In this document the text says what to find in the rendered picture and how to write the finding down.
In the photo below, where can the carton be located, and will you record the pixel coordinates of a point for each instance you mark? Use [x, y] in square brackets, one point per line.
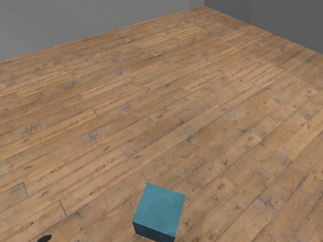
[158, 214]

